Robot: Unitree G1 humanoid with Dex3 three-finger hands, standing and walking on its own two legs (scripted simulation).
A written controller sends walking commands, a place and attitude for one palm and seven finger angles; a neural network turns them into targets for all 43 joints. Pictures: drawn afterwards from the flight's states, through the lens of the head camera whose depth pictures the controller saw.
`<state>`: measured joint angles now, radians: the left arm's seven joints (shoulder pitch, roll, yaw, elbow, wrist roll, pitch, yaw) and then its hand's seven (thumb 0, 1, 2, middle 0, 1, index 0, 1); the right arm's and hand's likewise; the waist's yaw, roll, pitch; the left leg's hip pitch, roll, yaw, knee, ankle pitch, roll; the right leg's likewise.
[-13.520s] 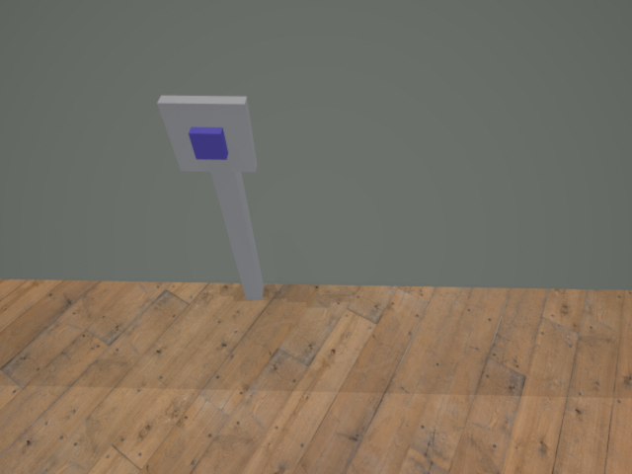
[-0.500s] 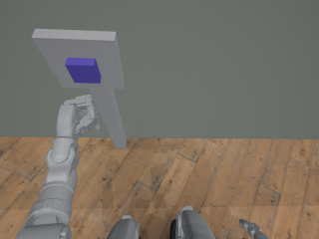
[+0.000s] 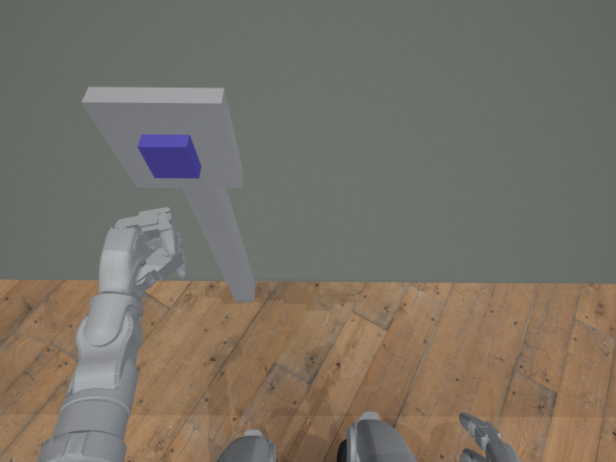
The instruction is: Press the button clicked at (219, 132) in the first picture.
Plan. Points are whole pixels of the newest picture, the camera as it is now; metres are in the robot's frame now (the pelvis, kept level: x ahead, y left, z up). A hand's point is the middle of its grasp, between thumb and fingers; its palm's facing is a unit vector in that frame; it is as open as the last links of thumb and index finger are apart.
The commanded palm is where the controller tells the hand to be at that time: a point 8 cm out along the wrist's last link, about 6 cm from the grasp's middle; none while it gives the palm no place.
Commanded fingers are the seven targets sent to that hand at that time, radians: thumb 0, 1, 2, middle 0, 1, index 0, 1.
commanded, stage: draw the hand back to the body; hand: left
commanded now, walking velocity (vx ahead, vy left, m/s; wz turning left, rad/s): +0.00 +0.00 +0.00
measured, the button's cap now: (171, 155) +0.53 +0.20 +0.04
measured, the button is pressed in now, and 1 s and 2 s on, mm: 0 0 0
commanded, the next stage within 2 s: step back with the hand held close in 1.26 s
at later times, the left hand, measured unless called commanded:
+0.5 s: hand (88, 304) +0.27 +0.21 +0.12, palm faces +0.20 -0.93 -0.32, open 3.1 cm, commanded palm +0.23 +0.26 +0.15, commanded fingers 0.00 0.90 0.90 -1.30 -1.50 -1.30 -1.50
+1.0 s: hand out of the picture +0.21 +0.25 +0.23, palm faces +0.38 -0.81 -0.44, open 3.1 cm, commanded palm +0.16 +0.29 +0.25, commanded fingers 0.00 0.90 0.90 -1.30 -1.50 -1.30 -1.50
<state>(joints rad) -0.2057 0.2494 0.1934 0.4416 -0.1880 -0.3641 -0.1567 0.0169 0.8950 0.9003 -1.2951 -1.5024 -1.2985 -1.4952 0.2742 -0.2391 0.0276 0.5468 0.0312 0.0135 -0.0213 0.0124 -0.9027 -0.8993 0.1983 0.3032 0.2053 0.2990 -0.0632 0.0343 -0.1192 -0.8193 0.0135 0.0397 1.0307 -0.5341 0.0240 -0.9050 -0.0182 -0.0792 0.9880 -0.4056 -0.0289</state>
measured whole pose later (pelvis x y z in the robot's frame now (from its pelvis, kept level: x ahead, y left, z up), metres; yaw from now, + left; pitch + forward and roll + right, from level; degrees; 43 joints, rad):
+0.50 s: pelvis +0.03 +0.00 +0.06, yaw +1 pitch +4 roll +0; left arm 0.29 0.30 0.10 -0.09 -0.06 -0.08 0.07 0.02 0.89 0.90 -1.30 -1.50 -1.30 -1.49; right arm 0.21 -0.25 0.04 0.54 0.03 -0.08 -0.10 0.02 -0.90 -0.90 0.20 0.30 0.20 0.30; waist 0.02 0.06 -0.05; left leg -0.29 0.00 0.02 0.61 -0.40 0.02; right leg -0.37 -0.01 -0.09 0.61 -0.31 -0.02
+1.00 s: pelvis +0.04 +0.01 +0.07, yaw +1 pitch -3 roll -1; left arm 0.55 0.34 0.27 -0.49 -0.04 -0.06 0.10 0.01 0.89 0.90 -1.30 -1.50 -1.30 -1.49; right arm 0.22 -0.23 0.04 0.61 0.00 -0.12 -0.07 0.02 -0.90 -0.90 0.20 0.30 0.21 0.30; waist 0.07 0.08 -0.01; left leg -0.03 0.00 0.04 0.41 -0.32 0.03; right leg -0.12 0.00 -0.08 0.40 -0.22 -0.01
